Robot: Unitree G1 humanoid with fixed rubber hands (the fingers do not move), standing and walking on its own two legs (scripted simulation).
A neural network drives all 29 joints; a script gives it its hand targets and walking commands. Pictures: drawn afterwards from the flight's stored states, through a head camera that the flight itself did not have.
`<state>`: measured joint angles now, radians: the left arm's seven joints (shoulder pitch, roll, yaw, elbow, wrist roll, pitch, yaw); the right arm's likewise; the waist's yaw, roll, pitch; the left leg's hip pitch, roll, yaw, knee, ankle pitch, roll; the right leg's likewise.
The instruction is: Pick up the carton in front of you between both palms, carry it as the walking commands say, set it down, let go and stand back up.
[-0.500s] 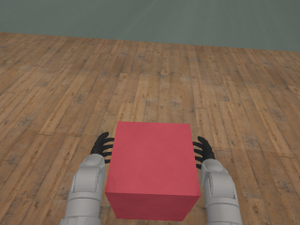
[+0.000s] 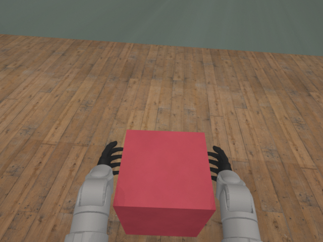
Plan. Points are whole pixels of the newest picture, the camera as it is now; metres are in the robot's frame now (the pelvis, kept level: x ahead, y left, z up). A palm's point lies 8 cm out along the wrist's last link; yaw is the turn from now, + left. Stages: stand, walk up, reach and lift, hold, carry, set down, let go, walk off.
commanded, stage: carry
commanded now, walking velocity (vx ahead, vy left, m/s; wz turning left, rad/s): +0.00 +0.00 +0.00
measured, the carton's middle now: (163, 185) +0.29 +0.00 -0.04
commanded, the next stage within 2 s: hold in 0.18 s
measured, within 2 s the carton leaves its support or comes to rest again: neither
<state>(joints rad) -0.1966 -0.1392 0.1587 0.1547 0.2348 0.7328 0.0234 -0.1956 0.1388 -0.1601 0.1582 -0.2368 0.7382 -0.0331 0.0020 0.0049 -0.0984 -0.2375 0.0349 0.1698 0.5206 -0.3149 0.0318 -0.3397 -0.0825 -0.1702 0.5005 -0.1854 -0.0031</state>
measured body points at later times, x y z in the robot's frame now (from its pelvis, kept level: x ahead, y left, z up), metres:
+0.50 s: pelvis -0.02 -0.02 +0.01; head -0.05 -0.02 +0.46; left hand +0.25 +0.18 +0.04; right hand +0.30 -0.12 +0.04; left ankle -0.02 +0.09 -0.74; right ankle +0.05 -0.14 -0.73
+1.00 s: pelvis -0.05 -0.05 -0.04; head +0.10 -0.02 +0.39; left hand +0.30 +0.18 -0.10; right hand +0.34 -0.12 -0.10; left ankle -0.02 +0.09 -0.73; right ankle +0.05 -0.14 -0.73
